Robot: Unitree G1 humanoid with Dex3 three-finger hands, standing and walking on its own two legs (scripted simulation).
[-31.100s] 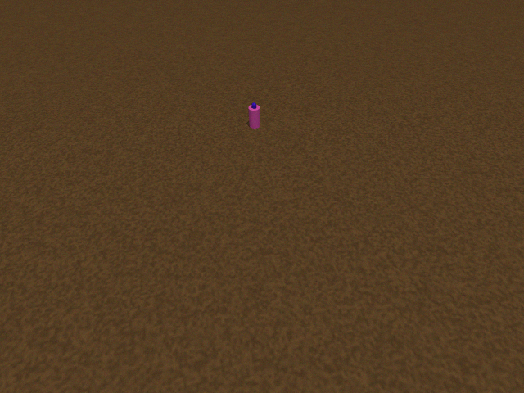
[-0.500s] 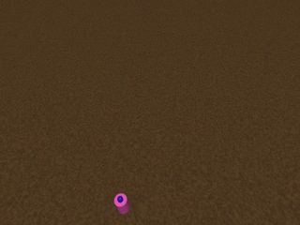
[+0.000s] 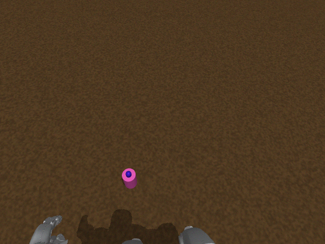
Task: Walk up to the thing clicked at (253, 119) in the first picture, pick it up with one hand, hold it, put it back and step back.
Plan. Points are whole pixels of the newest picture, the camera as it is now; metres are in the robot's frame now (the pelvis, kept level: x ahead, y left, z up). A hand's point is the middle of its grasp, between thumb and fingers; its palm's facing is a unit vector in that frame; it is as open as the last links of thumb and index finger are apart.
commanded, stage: step back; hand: left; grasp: from the side
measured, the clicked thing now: (129, 177) +0.49 +0.18 -0.68
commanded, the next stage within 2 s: none
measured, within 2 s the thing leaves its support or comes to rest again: neither
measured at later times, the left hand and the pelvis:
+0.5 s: hand out of the picture -0.01 +0.25 -0.13, palm faces -0.03 -0.91 -0.41, open 7.4 cm; pelvis -0.12 -0.01 +0.00, yaw -3 degrees
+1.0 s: hand out of the picture -0.17 +0.27 -0.16, palm faces -0.08 -0.92 -0.39, open 7.3 cm; pelvis -0.28 +0.00 -0.01, yaw -5 degrees
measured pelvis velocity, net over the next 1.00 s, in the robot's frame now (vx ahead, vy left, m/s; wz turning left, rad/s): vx -0.28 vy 0.00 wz -0.09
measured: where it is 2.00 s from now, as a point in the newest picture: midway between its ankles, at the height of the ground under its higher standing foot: outside the picture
